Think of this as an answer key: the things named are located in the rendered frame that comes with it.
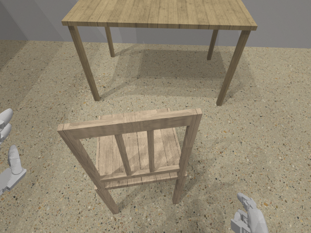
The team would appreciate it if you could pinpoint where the table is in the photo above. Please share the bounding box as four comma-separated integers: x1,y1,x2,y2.
61,0,258,106

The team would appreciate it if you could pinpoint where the right robot hand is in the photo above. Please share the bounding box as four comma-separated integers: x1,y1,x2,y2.
231,192,269,233

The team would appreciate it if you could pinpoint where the left robot hand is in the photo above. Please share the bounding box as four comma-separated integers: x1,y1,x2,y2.
0,108,27,196

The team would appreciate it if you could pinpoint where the chair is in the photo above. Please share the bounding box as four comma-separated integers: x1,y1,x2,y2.
57,108,203,214

